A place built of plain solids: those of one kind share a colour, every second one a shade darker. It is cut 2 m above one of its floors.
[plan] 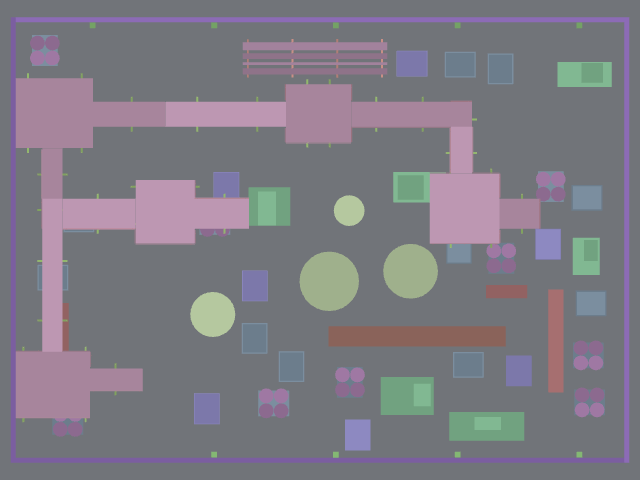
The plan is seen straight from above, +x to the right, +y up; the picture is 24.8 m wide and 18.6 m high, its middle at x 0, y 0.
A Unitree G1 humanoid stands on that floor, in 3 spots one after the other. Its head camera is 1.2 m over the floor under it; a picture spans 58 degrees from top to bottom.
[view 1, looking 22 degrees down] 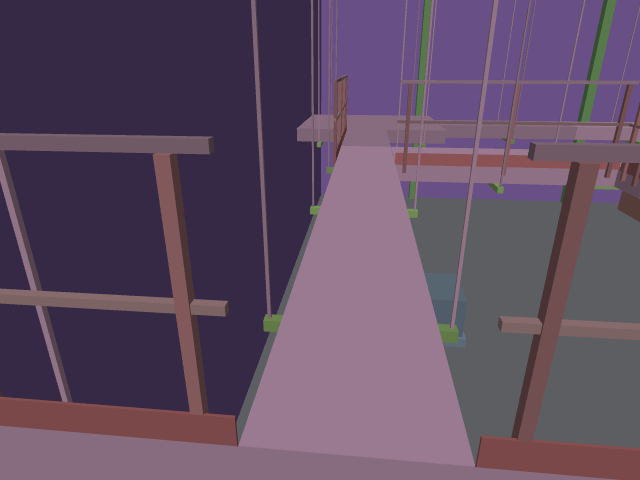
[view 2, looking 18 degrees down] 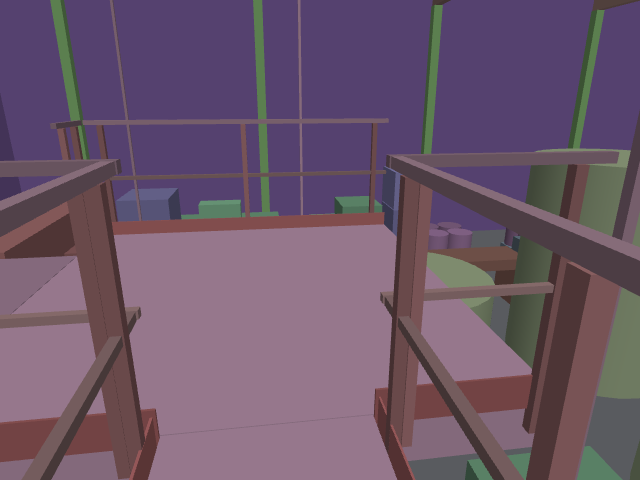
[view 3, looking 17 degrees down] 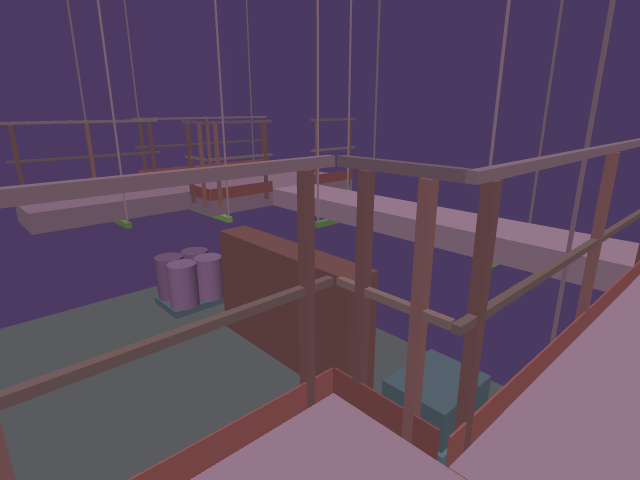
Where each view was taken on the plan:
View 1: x -10.37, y -5.40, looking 96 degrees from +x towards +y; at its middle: floor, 3.21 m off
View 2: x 5.48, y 3.96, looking -98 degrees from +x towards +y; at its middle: floor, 3.88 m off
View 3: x -5.99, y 1.02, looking -133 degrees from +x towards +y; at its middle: wall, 8.89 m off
